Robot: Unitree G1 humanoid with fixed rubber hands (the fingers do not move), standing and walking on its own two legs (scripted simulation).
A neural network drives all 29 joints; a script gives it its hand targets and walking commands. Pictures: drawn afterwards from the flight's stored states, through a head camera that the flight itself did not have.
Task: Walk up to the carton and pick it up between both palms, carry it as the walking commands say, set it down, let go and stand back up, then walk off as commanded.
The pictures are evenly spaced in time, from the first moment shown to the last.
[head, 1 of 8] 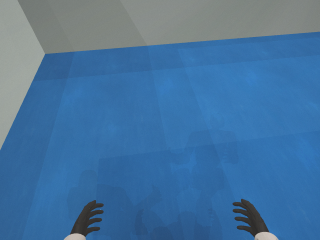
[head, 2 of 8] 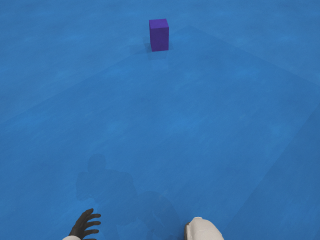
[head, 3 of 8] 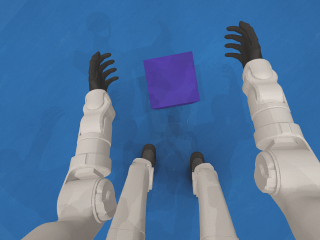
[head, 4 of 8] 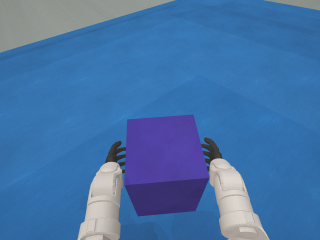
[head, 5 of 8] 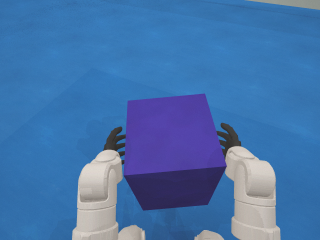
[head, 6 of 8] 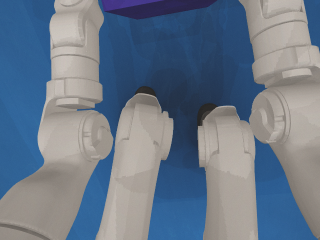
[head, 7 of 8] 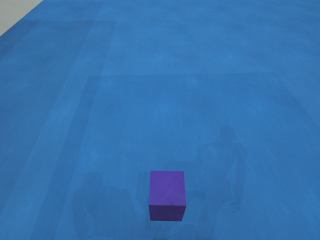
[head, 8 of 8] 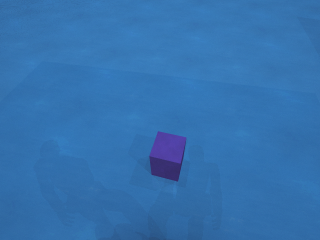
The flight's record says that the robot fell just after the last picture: no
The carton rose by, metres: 0.67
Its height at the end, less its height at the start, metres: +0.00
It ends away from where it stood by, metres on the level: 1.49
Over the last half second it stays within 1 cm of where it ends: yes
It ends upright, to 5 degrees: yes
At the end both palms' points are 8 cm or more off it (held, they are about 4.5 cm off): yes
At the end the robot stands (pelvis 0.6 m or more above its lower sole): yes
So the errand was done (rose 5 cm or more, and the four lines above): yes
